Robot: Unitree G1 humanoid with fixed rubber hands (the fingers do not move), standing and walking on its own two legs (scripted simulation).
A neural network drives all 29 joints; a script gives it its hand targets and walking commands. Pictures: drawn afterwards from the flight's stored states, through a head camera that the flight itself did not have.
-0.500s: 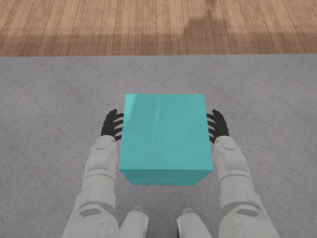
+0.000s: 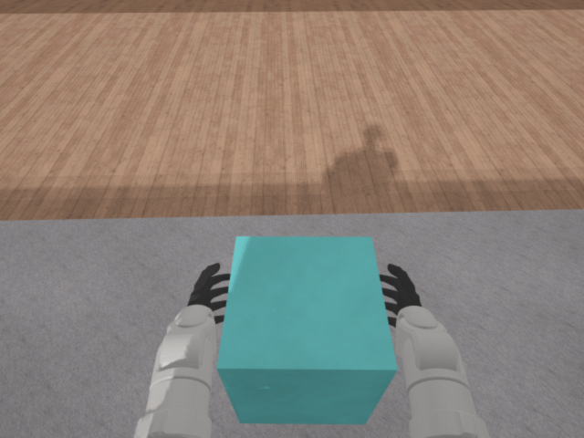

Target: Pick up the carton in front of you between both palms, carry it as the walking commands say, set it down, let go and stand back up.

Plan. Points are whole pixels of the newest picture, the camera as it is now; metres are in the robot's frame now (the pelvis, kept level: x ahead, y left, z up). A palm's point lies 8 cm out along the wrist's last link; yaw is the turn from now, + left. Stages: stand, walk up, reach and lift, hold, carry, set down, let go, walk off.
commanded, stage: reach and lift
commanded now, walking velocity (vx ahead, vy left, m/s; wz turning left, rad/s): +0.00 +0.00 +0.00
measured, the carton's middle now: (303, 333) +0.30 +0.00 -0.05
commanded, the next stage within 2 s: hold in 0.98 s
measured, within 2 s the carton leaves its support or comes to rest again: neither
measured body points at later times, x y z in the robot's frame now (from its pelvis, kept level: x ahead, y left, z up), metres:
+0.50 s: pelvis +0.00 +0.00 +0.00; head -0.03 +0.00 +0.45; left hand +0.30 +0.15 +0.02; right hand +0.31 -0.15 +0.02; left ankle +0.01 +0.13 -0.74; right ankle +0.01 -0.13 -0.74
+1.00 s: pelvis +0.01 +0.00 +0.01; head -0.03 +0.00 +0.45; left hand +0.30 +0.15 +0.03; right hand +0.31 -0.15 +0.03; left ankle +0.01 +0.13 -0.74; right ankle +0.01 -0.13 -0.74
